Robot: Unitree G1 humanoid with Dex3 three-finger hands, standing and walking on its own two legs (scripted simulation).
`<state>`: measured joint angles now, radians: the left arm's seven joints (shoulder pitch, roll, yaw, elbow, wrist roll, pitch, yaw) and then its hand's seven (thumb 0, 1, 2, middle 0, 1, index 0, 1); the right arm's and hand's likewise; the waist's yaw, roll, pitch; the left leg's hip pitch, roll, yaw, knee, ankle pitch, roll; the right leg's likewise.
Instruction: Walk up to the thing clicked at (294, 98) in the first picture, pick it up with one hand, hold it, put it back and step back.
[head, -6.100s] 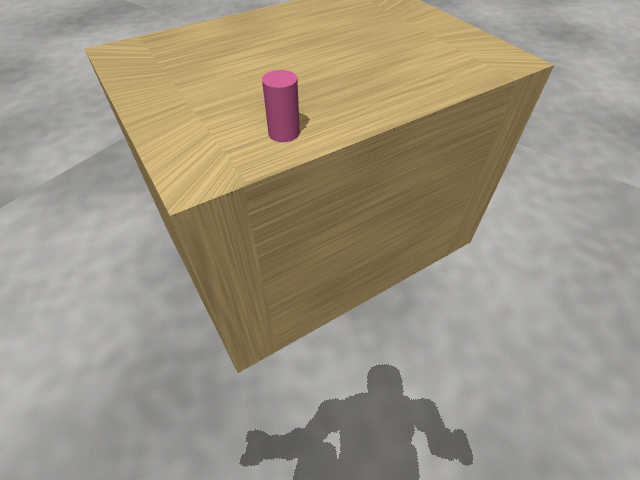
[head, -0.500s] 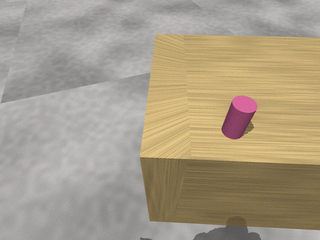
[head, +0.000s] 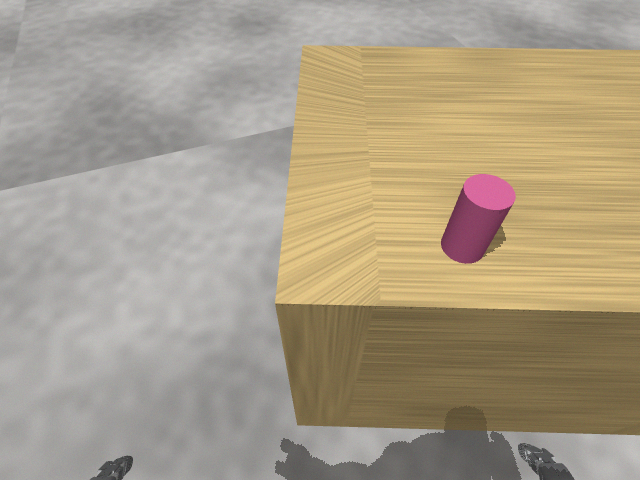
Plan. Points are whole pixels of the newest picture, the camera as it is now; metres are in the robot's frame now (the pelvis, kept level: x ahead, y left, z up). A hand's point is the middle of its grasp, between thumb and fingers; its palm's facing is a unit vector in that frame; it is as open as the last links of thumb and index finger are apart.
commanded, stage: rise first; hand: right
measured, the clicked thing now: (474, 221) +0.46 -0.21 +0.03
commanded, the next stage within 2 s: go down in 1.70 s
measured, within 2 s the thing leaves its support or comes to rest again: neither
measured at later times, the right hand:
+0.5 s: hand (559, 430) +0.18 -0.26 -0.02, palm faces +0.31 +0.88 -0.36, open 17.1 cm
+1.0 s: hand (618, 421) +0.17 -0.27 +0.07, palm faces +0.38 +0.83 -0.40, open 17.7 cm
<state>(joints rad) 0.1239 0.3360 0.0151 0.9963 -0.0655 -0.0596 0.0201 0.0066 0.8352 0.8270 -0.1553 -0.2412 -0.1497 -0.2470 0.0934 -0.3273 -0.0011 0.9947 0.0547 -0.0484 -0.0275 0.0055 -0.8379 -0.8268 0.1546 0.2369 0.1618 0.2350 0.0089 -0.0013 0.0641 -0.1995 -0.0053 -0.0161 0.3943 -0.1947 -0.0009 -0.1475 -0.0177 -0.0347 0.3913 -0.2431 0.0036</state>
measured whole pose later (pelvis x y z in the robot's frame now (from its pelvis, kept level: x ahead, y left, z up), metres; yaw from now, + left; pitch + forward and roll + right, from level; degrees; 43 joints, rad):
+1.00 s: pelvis +0.00 +0.01 +0.00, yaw -3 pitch -3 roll +0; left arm 0.25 0.24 0.14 0.62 -0.03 -0.08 0.05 -0.01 -0.55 0.05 -0.06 -0.05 -0.04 -0.07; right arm 0.45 -0.32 -0.28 -0.06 0.05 -0.17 -0.04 -0.02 0.60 -0.01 0.05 0.06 0.06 0.05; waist -0.04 -0.04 0.03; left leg -0.14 0.01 0.04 0.41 -0.22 0.01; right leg -0.10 0.00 0.02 0.39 -0.24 0.01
